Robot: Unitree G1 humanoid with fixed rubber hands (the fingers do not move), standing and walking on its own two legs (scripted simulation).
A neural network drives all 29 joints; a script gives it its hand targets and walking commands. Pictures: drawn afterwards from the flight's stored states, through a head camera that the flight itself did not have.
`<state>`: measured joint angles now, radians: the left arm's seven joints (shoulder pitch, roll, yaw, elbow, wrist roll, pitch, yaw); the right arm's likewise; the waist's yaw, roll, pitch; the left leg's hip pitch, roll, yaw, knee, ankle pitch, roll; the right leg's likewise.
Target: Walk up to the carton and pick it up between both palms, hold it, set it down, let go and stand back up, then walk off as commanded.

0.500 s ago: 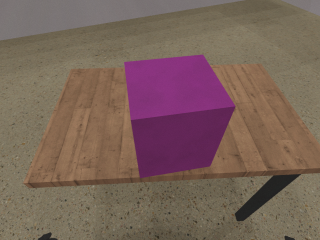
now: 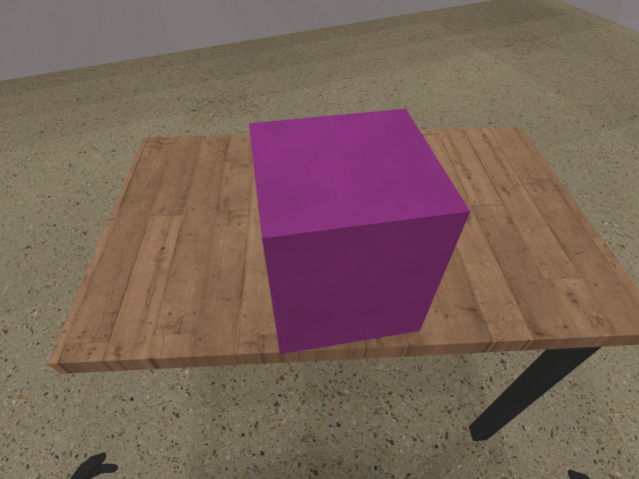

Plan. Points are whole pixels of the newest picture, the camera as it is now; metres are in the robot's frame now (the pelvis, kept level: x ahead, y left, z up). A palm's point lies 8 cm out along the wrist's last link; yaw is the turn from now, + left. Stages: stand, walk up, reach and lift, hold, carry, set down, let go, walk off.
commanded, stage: walk up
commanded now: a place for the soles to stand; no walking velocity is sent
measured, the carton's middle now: (341, 235) +0.42 -0.02 +0.08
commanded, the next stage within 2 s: stand in 0.04 s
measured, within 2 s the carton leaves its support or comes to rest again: neither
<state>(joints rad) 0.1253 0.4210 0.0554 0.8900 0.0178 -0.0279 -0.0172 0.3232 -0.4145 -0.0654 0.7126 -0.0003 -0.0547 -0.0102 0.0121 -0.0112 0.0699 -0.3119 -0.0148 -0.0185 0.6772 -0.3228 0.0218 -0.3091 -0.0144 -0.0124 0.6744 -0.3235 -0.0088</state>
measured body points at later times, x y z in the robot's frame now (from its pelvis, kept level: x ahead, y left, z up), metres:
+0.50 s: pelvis +0.00 -0.01 +0.00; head +0.02 +0.00 +0.45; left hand +0.20 +0.30 -0.07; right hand +0.14 -0.33 -0.08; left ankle +0.03 +0.12 -0.72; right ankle +0.03 -0.12 -0.72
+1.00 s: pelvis +0.00 -0.02 +0.02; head +0.00 -0.01 +0.47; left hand +0.14 +0.27 -0.03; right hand +0.19 -0.32 -0.03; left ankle +0.03 +0.12 -0.72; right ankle +0.03 -0.12 -0.72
